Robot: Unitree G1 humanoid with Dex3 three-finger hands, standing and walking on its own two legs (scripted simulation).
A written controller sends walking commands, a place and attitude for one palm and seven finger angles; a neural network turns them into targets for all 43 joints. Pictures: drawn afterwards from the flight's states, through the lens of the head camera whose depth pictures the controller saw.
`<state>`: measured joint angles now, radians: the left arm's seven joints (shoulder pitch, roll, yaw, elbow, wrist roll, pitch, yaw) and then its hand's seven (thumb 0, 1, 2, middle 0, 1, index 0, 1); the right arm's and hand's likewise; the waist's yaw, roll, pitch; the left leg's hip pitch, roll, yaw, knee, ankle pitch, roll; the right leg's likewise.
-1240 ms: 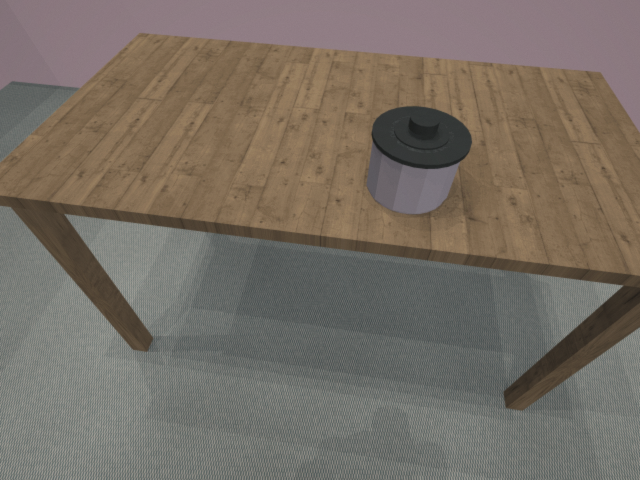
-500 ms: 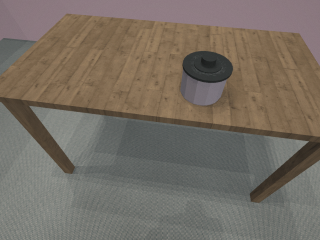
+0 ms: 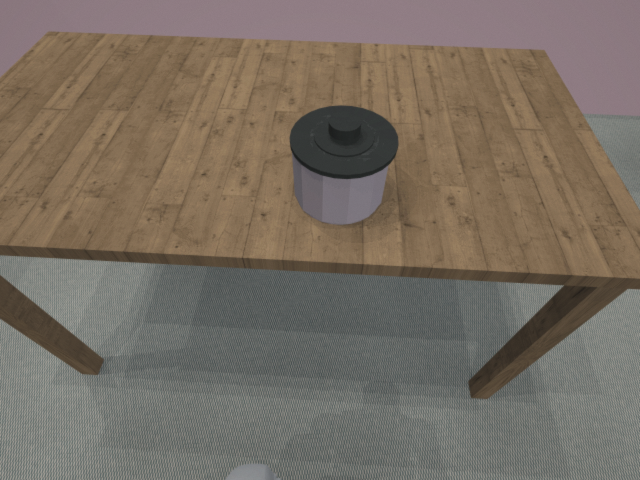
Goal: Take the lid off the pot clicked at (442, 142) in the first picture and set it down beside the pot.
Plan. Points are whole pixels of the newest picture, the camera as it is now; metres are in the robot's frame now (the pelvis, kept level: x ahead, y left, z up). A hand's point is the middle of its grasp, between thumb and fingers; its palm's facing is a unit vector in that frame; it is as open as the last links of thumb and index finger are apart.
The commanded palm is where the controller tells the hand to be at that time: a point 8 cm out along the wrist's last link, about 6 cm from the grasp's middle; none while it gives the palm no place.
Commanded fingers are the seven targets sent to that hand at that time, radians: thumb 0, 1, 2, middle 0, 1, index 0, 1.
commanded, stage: come to a stop and stand still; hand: left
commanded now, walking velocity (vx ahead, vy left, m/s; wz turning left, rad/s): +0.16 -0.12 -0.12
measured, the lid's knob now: (344, 126) +0.57 +0.01 +0.12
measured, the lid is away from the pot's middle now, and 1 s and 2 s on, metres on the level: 0.00 0.00 0.00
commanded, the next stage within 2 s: none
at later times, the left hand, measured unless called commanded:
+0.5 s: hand (195, 461) +0.16 +0.20 -0.17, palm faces +0.02 -0.97 -0.25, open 7.3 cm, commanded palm none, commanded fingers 0.00 0.90 0.90 -0.20 -0.30 -0.20 -0.30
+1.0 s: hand out of the picture +0.06 +0.13 -0.18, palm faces +0.00 -0.98 -0.19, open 7.4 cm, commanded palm none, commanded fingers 0.00 0.90 0.90 -0.20 -0.30 -0.20 -0.30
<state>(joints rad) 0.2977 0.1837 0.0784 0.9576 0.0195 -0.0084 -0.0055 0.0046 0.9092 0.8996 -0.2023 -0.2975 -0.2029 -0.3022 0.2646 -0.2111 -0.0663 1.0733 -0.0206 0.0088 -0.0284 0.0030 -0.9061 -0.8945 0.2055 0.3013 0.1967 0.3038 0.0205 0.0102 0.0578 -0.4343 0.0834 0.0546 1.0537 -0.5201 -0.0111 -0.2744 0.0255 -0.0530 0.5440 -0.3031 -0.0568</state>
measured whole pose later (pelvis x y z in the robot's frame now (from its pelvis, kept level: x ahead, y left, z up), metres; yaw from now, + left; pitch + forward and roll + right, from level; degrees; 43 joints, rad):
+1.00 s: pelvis -0.01 -0.04 -0.01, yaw -2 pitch -1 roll -2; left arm 0.25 0.19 0.00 0.89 0.01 0.01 0.04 0.01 0.91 0.90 -0.21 -0.30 -0.21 -0.30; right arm 0.18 -0.15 -0.03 0.95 -0.01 0.03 0.00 0.00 -0.91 -0.89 0.20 0.30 0.19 0.30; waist 0.00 -0.01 0.07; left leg -0.37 -0.02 0.05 0.63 -0.24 0.08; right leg -0.25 0.00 0.01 0.59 -0.32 0.00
